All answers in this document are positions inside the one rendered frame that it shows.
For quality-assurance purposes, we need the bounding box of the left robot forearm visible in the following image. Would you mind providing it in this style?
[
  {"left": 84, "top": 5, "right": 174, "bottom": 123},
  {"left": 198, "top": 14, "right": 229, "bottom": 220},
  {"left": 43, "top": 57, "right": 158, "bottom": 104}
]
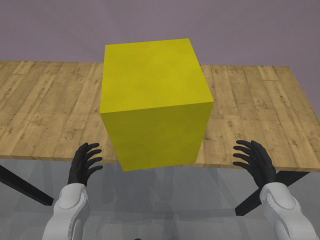
[{"left": 42, "top": 183, "right": 91, "bottom": 240}]

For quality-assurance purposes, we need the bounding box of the right robot forearm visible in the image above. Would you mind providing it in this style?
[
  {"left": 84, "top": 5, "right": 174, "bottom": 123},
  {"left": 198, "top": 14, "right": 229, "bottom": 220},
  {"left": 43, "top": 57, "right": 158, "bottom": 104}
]
[{"left": 259, "top": 182, "right": 320, "bottom": 240}]

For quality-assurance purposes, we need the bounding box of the right robot hand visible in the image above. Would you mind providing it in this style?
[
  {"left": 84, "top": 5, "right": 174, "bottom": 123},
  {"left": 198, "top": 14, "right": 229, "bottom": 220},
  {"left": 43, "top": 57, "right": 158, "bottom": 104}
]
[{"left": 233, "top": 140, "right": 279, "bottom": 190}]

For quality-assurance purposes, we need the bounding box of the carton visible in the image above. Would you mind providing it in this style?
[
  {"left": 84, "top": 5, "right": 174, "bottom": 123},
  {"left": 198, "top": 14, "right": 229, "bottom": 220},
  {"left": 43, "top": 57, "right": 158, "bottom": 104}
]
[{"left": 99, "top": 38, "right": 214, "bottom": 172}]

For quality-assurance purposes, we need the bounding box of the left robot hand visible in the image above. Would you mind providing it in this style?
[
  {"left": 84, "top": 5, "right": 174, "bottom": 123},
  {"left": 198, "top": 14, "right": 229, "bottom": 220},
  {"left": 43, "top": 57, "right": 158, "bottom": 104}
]
[{"left": 67, "top": 142, "right": 103, "bottom": 187}]

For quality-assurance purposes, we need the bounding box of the table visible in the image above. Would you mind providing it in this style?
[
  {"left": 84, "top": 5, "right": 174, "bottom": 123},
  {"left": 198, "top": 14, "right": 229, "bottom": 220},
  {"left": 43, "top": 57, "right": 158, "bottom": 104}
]
[{"left": 0, "top": 60, "right": 320, "bottom": 216}]

